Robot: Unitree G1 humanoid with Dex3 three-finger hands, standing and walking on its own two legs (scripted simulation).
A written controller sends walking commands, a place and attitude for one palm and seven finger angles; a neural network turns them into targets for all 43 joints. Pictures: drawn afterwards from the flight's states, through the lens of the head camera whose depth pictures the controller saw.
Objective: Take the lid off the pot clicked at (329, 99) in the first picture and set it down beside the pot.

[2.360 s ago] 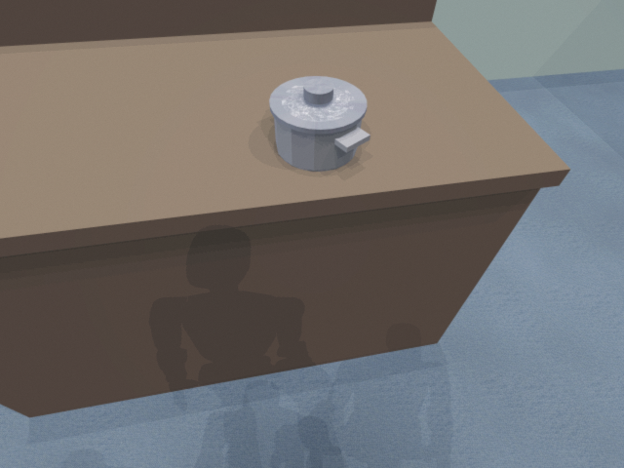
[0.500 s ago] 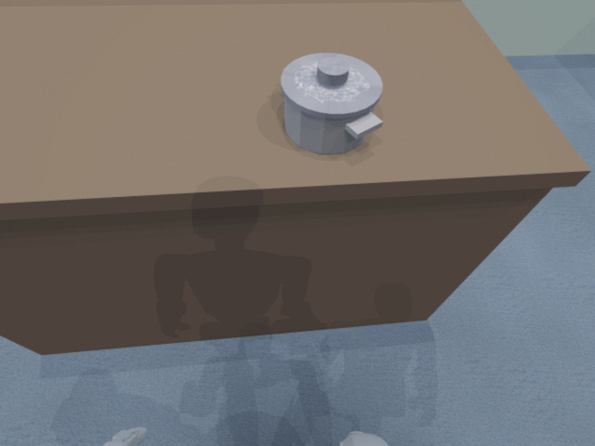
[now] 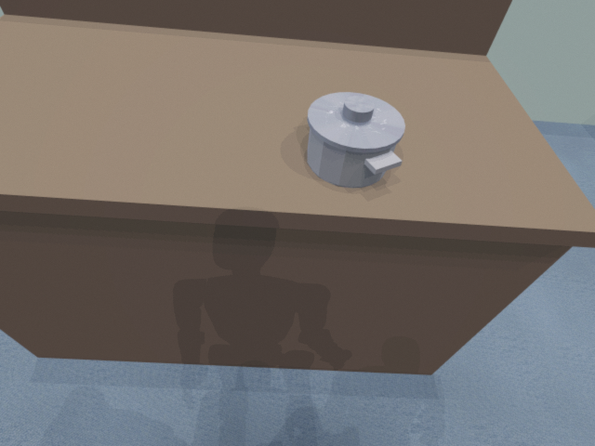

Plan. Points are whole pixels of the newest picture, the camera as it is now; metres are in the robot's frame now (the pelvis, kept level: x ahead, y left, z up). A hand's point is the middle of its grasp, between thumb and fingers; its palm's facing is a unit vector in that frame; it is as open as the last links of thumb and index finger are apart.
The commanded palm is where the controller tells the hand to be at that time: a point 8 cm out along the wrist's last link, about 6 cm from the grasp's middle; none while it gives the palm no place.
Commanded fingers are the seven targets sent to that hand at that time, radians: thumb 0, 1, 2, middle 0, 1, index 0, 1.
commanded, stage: take the last steps up to it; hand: left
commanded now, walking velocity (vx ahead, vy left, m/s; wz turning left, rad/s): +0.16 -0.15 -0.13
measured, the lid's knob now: (358, 109) +0.58 -0.03 +0.16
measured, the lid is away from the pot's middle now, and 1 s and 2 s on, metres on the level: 0.00 0.00 0.00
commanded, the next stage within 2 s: come to a stop and stand still in 0.20 s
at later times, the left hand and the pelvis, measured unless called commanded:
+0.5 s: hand (246, 412) +0.20 +0.09 -0.17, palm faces -0.09 -0.97 -0.23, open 7.4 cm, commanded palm none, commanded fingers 0.00 0.90 0.90 -0.20 -0.30 -0.20 -0.30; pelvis +0.09 -0.09 -0.01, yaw -4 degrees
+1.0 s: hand out of the picture +0.13 +0.22 -0.16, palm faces +0.00 -0.95 -0.32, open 7.4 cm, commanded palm none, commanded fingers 0.00 0.90 0.90 -0.20 -0.30 -0.20 -0.30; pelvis +0.06 +0.00 -0.01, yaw -5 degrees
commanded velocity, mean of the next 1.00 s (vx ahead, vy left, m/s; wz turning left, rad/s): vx -0.03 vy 0.04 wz -0.02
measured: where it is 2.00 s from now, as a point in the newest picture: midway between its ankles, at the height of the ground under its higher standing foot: outside the picture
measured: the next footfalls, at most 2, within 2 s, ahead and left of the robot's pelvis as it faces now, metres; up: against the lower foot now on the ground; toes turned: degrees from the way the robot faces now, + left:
right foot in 0.42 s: +0.17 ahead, -0.23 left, +0.00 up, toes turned -9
left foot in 0.82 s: +0.17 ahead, +0.05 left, +0.00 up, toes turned -3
